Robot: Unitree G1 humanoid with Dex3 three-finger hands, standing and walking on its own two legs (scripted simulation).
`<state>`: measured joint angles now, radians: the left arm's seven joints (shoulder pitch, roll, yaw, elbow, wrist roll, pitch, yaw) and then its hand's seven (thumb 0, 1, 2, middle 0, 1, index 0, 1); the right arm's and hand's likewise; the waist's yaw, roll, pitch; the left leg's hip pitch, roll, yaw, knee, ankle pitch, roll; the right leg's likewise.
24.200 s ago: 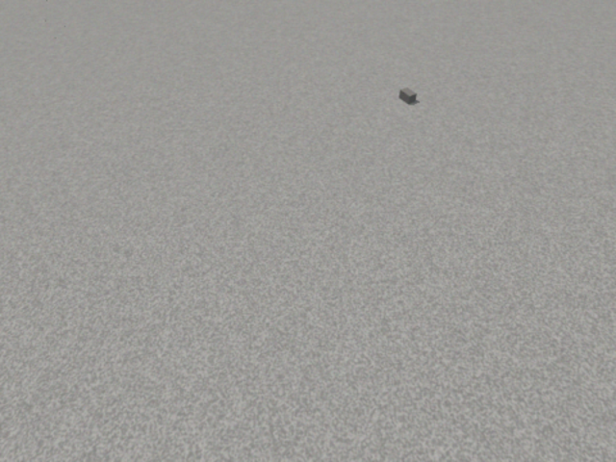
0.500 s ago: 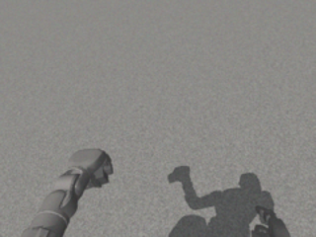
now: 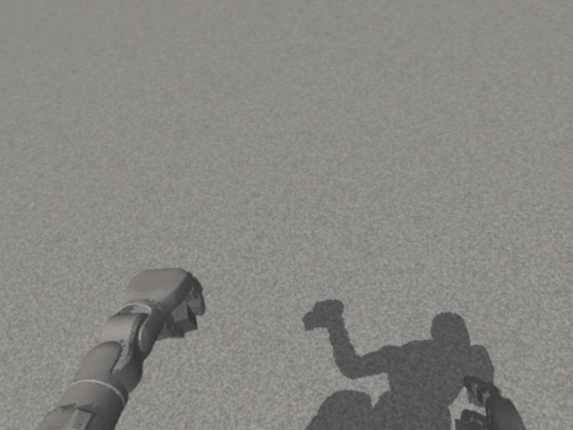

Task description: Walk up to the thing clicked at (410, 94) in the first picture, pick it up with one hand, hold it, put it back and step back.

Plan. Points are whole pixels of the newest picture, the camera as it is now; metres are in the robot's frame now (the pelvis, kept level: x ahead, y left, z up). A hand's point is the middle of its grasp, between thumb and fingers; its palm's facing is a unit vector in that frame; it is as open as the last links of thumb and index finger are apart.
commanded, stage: hold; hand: left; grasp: from above
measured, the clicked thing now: (165, 316) +0.31 +0.24 -0.06
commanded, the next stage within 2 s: crouch in 0.12 s
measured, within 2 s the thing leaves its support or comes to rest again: neither
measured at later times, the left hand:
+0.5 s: hand (176, 327) +0.29 +0.22 -0.06, palm faces -0.46 -0.03 -0.89, open 5.7 cm
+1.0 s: hand (211, 345) +0.35 +0.24 -0.31, palm faces -0.40 +0.07 -0.91, open 5.6 cm
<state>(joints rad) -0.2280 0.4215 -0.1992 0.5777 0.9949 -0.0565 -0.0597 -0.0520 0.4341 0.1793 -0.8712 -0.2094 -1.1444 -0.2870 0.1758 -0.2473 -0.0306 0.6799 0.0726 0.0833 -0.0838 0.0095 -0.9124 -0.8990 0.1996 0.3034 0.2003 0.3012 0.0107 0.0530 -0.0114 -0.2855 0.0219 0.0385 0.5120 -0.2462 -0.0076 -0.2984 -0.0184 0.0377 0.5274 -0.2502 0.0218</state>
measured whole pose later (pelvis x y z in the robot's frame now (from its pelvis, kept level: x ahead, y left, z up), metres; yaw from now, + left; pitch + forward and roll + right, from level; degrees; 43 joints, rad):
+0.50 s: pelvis +0.00 +0.00 -0.01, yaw +1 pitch +4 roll +0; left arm -0.26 0.41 -0.18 0.72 1.05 -0.12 0.04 -0.05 0.44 0.17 -0.86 -0.22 -1.14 -0.29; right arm 0.17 -0.24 -0.04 0.67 0.06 0.10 -0.07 0.01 -0.90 -0.90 0.20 0.30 0.20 0.30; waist -0.01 0.03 -0.02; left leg -0.39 0.02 0.02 0.59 -0.28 -0.01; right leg -0.40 -0.02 0.03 0.61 -0.28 0.02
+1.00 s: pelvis -0.06 +0.01 -0.19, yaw +0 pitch +30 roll -3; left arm -0.69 0.44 -0.10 1.17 1.19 -0.07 0.35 -0.07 0.44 0.16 -0.89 -0.18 -1.18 -0.26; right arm 0.23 -0.25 -0.08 0.75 -0.04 0.04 -0.03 0.01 -0.91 -0.90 0.20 0.30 0.20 0.30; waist -0.12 0.05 -0.19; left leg -1.53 0.03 -0.03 1.59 -0.57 0.01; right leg -1.50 -0.01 0.01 1.54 -0.56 0.04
